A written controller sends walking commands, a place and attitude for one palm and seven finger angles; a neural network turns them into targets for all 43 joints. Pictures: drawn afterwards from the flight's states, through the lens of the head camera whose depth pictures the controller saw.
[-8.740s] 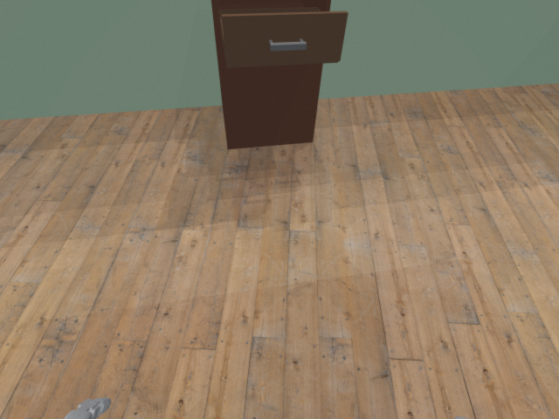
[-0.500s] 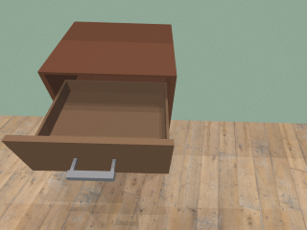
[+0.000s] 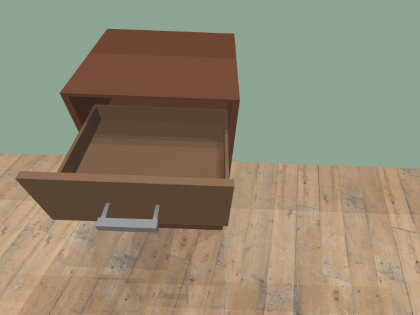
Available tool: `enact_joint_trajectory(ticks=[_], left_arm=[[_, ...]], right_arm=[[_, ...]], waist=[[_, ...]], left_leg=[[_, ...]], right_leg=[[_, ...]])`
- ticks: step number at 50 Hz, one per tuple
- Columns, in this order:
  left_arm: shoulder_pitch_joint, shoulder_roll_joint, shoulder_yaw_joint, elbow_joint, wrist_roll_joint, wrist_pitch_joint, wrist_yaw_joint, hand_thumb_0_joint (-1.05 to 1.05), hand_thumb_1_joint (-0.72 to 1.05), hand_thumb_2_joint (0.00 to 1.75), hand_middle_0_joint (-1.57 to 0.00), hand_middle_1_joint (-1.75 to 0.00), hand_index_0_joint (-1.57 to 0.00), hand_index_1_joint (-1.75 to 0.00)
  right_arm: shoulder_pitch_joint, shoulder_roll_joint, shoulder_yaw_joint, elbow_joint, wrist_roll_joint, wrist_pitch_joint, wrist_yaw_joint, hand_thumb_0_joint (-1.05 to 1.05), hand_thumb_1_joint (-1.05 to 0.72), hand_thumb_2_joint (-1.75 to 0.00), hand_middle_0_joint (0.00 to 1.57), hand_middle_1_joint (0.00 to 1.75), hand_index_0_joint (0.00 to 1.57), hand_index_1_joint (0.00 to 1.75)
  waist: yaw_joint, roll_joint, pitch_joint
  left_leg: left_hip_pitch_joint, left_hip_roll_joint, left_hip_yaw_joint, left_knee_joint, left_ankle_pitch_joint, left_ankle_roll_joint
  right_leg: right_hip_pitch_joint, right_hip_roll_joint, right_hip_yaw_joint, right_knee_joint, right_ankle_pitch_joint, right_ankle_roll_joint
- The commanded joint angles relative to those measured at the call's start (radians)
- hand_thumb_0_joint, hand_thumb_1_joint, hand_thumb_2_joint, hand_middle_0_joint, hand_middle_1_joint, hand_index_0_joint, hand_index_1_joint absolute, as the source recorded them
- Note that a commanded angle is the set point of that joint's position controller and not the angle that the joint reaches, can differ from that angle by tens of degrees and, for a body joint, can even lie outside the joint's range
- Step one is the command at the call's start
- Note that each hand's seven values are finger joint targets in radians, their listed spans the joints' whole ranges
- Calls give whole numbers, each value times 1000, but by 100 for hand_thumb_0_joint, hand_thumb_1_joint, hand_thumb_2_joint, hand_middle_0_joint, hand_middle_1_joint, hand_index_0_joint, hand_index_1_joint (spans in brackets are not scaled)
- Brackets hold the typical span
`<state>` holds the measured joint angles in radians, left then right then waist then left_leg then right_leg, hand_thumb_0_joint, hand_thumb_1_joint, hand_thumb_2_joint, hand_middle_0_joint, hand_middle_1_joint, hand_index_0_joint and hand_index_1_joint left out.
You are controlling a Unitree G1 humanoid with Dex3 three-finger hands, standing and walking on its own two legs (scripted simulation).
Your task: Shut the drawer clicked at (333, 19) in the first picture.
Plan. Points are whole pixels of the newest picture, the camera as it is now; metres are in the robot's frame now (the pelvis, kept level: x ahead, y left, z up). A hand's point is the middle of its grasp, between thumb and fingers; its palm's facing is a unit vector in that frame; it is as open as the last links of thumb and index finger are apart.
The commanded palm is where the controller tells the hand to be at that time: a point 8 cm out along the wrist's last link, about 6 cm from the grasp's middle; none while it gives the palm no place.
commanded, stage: come to a stop and stand still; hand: left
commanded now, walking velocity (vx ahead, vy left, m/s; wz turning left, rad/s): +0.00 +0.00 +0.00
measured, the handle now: (130, 216) +0.33 +0.21 -0.05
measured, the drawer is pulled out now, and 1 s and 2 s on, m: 0.29 0.29 0.29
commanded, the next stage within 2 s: look again from close up in 0.22 s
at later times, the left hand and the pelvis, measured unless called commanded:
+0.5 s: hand out of the picture +0.00 +0.18 -0.18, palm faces +0.06 -0.98 -0.21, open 7.4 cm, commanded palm none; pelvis +0.01 +0.01 -0.01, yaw +1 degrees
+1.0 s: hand out of the picture +0.12 +0.19 -0.11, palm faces +0.24 -0.95 -0.19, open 7.3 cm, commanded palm +0.11 +0.23 -0.06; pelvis +0.02 +0.00 +0.00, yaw +2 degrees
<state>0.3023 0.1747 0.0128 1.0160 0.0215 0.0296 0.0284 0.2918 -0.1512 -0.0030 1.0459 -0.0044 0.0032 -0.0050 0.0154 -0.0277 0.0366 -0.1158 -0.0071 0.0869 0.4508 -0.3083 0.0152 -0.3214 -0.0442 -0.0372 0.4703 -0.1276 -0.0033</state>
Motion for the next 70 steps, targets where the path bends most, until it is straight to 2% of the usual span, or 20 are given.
enact_joint_trajectory(ticks=[1,11,12,14,19,24,36,44,45,46,47,48,49,50,52,56,59,61,67,70], left_arm=[[64,104,17,-31,4,-30,10,0,90,90,-20,-30,-20,-30],[125,56,2,28,-3,-45,12,0,90,90,-20,-30,-20,-30],[133,73,-14,65,0,-49,46,0,90,90,-20,-30,-20,-30],[142,98,-6,59,-11,-52,29,0,90,90,-20,-30,-20,-30],[57,58,-3,28,-8,-36,20,0,90,90,-20,-30,-20,-30],[84,32,-6,23,-4,-45,20,0,90,90,-20,-30,-20,-30],[40,66,8,7,-10,-63,20,0,90,90,-20,-30,-20,-30],[8,82,9,11,-10,-54,15,0,90,90,-20,-30,-20,-30],[126,122,17,68,-10,-58,50,0,90,90,-20,-30,-20,-30],[-740,352,172,-1452,-202,-289,30,0,90,90,-22,-32,-22,-32],[-213,237,120,-1164,-125,-223,60,0,90,90,-24,-34,-24,-34],[-144,164,75,-1039,-155,-177,109,0,90,90,-26,-37,-26,-37],[106,-3,-2,-883,-162,-99,102,0,90,90,-28,-39,-28,-39],[-32,34,25,-1034,-189,-136,82,0,90,90,-30,-41,-30,-41],[54,56,83,-970,-184,-242,33,0,90,90,-34,-45,-34,-45],[397,-5,130,-869,-261,-511,-173,0,90,90,-42,-54,-42,-54],[337,21,137,-961,-291,-702,-319,0,90,90,-48,-60,-48,-60],[233,111,194,-1057,-294,-800,-360,0,90,90,-52,-65,-52,-65],[114,118,153,-1359,-293,-768,-297,0,90,90,-64,-78,-64,-78],[129,88,86,-1387,-269,-692,-304,0,90,90,-70,-84,-70,-84]], right_arm=[[108,-74,-9,-13,-4,-11,-6,0,-90,-90,20,30,20,30],[199,-31,7,42,1,-31,-15,0,-90,-90,20,30,20,30],[51,-106,-1,-35,-6,-37,-11,0,-90,-90,20,30,20,30],[142,-28,6,-40,-3,-47,-21,0,-90,-90,20,30,20,30],[171,-71,-16,-27,-18,-23,-20,0,-90,-90,20,30,20,30],[137,-67,-14,-30,-10,-32,-19,0,-90,-90,20,30,20,30],[123,-81,-17,-1,-5,-41,-26,0,-90,-90,20,30,20,30],[98,-85,-16,20,-6,-32,-23,0,-90,-90,20,30,20,30],[-23,-123,-24,-46,-1,-39,-21,0,-90,-90,20,30,20,30],[-64,-293,-40,-421,57,-206,-61,0,-90,-90,20,30,20,30],[-147,-191,-14,-370,38,-296,-97,0,-90,-90,20,30,20,30],[-129,-212,-22,-305,43,-326,-99,0,-90,-90,20,30,20,30],[-94,-164,-12,-285,56,-331,-83,0,-90,-90,20,30,20,30],[-114,-203,-12,-355,53,-349,-73,0,-90,-90,20,30,20,30],[-111,-210,-45,-418,32,-381,-63,0,-90,-90,20,30,20,30],[-154,-203,-72,-543,25,-383,2,0,-90,-90,20,30,20,30],[-178,-211,-76,-617,27,-387,50,0,-90,-90,20,30,20,30],[-169,-207,-79,-644,25,-402,47,0,-90,-90,20,30,20,30],[-118,-209,-67,-694,33,-404,8,0,-90,-90,20,30,20,30],[-107,-217,-59,-691,40,-397,-10,0,-90,-90,20,30,20,30]], waist=[[-7,14,76],[-11,24,66],[8,156,94],[-24,157,-49],[-35,-40,58],[-10,41,138],[-28,24,-23],[-24,34,40],[38,-101,52],[-87,160,-440],[2,304,-329],[-23,296,-249],[-23,157,-116],[-44,80,-10],[-42,-156,46],[38,-255,-66],[33,-9,-159],[18,44,-228],[-38,151,-300],[-65,105,-306]], left_leg=[[-160,68,-93,-142,-119,33],[-159,84,-103,-151,-25,30],[-250,136,-41,-31,45,-5],[-192,66,-82,-51,11,-22],[-263,90,-155,-100,-149,27],[-315,101,-184,-158,-110,34],[-100,93,-119,-70,266,10],[-120,96,-119,-109,144,9],[-182,119,-59,67,171,-12],[-41,4,-96,-76,225,2],[-30,5,-56,-101,302,-12],[-114,18,-58,-85,193,-39],[-190,14,-84,-97,112,-41],[-251,8,-115,-78,59,-27],[-354,-3,-109,7,-56,-5],[-559,-27,-48,218,-97,-25],[-646,-43,-36,356,-119,-31],[-716,-37,-43,435,-173,-19],[-707,-22,-88,506,-158,5],[-709,-10,-113,515,-132,13]], right_leg=[[24,-60,124,-155,-293,-20],[70,-57,92,-114,-146,-30],[103,-86,36,20,0,-25],[161,-114,110,30,72,-69],[22,-63,88,-6,-284,-40],[56,-40,81,13,-121,-34],[174,-83,74,18,235,-49],[156,-82,79,-38,93,-46],[179,-118,85,34,465,-27],[279,-31,86,38,192,-29],[251,24,36,58,17,-69],[184,19,-2,43,-66,-49],[113,21,-32,17,-103,-29],[66,10,-27,1,-133,-17],[-51,12,-34,1,-313,-6],[-112,7,19,149,-437,-15],[-178,-15,78,263,-387,-41],[-252,-19,120,314,-487,-40],[-317,-6,103,374,-453,-38],[-328,3,64,399,-384,-29]])
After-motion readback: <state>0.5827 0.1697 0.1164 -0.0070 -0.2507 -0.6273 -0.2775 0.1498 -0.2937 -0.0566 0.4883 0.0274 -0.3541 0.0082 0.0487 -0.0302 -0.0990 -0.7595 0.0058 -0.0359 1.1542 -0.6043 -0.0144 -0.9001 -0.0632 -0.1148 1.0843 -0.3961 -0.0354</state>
